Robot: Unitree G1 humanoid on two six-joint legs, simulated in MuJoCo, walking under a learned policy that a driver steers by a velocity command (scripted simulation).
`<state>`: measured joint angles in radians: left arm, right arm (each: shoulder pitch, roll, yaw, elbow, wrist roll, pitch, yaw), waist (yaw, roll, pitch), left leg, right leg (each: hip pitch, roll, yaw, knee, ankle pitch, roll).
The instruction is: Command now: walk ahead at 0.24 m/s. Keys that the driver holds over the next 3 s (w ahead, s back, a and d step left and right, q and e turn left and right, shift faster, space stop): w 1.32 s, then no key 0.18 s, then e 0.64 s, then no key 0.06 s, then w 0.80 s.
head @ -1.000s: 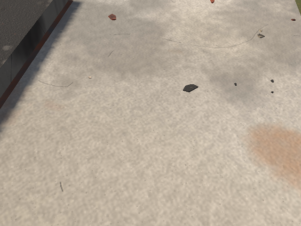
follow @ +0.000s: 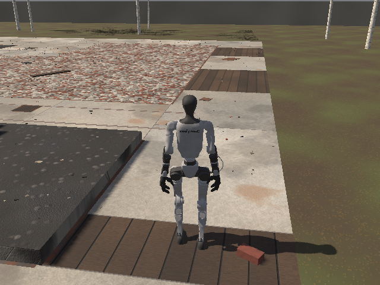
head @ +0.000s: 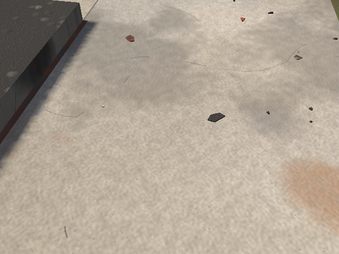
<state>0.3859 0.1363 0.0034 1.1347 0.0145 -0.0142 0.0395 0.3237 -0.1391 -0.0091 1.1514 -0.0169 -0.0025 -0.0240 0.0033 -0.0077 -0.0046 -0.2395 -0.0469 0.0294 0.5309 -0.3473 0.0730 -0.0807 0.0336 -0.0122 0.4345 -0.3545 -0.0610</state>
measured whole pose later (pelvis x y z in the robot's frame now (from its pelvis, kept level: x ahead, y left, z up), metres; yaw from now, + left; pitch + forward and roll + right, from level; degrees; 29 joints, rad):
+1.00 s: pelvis +0.49 +0.03 +0.01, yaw +0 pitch +0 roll -1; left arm 0.43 0.17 0.04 1.07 0.01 -0.10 0.00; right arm 0.15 -0.20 -0.05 0.94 -0.03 -0.04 0.03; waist 0.03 0.03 0.04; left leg -0.64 0.12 0.01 0.93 -0.11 0.04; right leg -0.04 0.10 -0.11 0.23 -0.19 -0.11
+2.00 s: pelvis +0.86 +0.05 +0.00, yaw -12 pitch +1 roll +1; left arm 0.23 0.24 0.08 0.90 0.02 0.01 0.01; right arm 0.14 -0.22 -0.06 0.88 -0.02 0.03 -0.04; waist 0.03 0.02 0.06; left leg -0.50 0.01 -0.05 1.01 -0.42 -0.03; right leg -0.35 0.11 0.03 0.42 -0.09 -0.11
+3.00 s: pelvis +1.05 -0.05 +0.01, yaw -23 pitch +1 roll -1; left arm 0.40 0.21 0.03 0.96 0.01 -0.09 -0.01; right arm 0.19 -0.26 -0.06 0.87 -0.04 -0.03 0.05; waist 0.02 0.05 0.01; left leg -0.64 0.11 0.03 0.92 -0.14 0.02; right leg 0.01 0.08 -0.05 0.19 -0.23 -0.08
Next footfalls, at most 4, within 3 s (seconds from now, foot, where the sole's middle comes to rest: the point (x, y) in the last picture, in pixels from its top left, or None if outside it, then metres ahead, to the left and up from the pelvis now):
0.20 left None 0.14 0.13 -0.78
0.68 right None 0.49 -0.03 -0.78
1.24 left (144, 197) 0.81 0.14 -0.78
1.74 right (179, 169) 0.96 -0.02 -0.78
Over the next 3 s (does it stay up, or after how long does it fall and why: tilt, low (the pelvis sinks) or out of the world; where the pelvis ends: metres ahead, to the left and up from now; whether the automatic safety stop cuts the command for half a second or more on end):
stays up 1.05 -0.05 0.01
